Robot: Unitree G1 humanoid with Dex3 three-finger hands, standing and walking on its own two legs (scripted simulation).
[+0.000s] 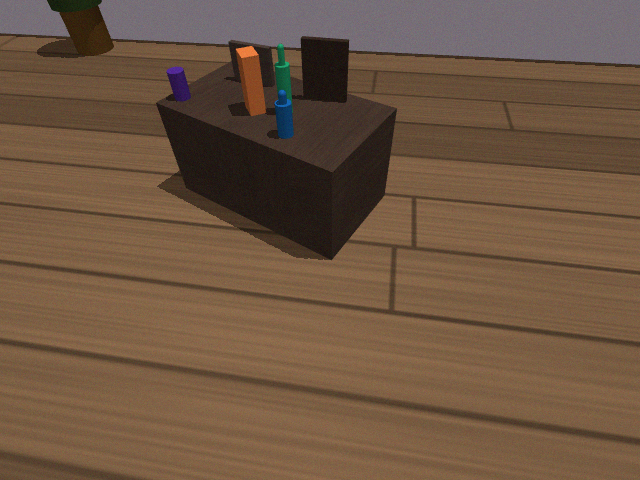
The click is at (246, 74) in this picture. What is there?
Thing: carton on end
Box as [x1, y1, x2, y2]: [236, 46, 265, 115]
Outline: 237,48 236,54 245,105 250,114 254,115 265,112 258,55 252,46
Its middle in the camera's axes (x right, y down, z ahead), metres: -0.26 -0.60 +1.46
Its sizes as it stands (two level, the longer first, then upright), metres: 0.086 0.062 0.223
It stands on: a support 0.46 m high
